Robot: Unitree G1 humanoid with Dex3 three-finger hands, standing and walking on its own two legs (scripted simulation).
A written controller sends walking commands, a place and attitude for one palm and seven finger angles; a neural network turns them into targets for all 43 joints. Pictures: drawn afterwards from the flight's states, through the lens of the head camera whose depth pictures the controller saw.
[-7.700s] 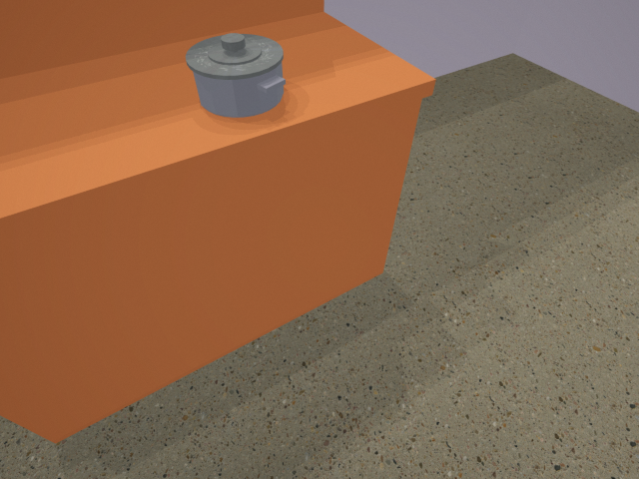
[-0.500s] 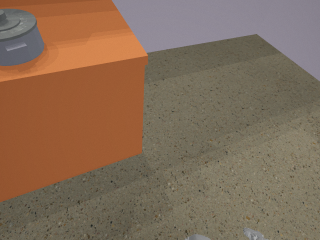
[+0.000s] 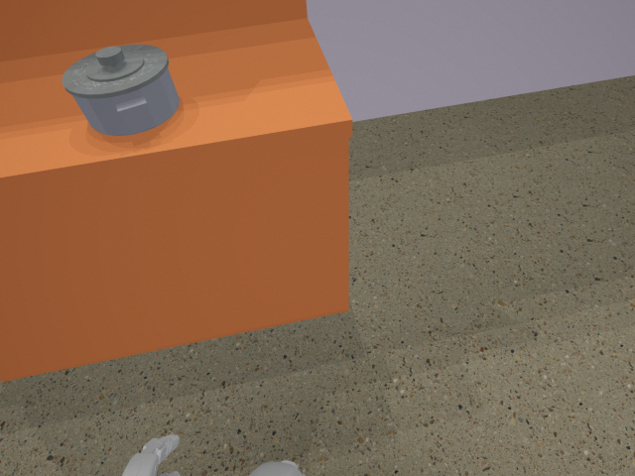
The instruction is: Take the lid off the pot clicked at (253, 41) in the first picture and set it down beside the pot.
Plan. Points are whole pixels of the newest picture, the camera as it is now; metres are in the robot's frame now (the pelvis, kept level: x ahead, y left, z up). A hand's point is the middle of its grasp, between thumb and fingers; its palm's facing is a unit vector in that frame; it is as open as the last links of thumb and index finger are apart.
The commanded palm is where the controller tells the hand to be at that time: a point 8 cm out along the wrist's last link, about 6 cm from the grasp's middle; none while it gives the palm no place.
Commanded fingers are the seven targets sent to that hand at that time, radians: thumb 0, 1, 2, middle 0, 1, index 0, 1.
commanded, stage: turn to face it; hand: left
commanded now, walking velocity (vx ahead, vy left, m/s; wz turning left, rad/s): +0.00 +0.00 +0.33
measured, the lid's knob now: (110, 56) +0.79 +0.40 +0.16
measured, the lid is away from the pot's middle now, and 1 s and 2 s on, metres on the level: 0.00 0.00 0.00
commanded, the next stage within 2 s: take the last steps up to it in 0.16 s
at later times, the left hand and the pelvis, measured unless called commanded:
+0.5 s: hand out of the picture -0.03 +0.25 -0.17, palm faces +0.22 -0.95 -0.23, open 7.4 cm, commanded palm none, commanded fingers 0.00 0.90 0.90 -0.20 -0.30 -0.20 -0.30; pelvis +0.01 +0.04 +0.00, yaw +9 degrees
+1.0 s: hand out of the picture +0.14 +0.23 -0.15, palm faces +0.27 -0.94 -0.23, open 7.3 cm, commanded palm none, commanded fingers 0.00 0.90 0.90 -0.20 -0.30 -0.20 -0.30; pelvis +0.16 +0.04 +0.01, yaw +13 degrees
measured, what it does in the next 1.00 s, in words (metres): walks ahead: left foot, then right foot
